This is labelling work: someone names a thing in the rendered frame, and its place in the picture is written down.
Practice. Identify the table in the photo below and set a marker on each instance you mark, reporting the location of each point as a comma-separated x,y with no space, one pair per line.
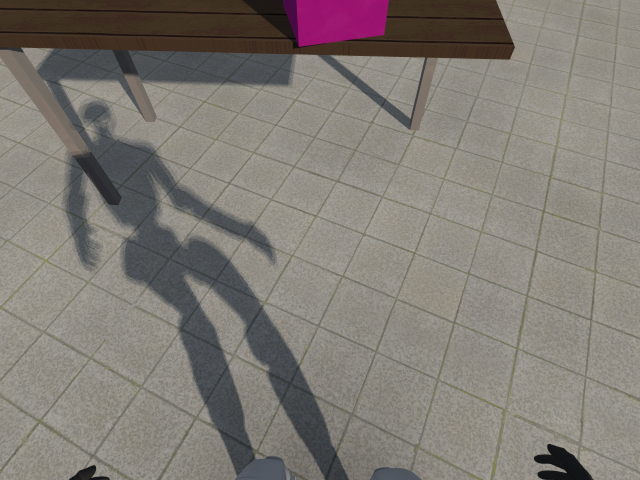
431,29

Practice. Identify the right robot hand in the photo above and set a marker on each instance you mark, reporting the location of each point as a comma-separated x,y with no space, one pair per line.
561,458

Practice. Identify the carton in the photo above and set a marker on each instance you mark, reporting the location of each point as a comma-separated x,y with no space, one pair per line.
324,21

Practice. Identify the robot left thigh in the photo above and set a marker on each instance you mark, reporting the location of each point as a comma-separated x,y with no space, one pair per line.
266,469

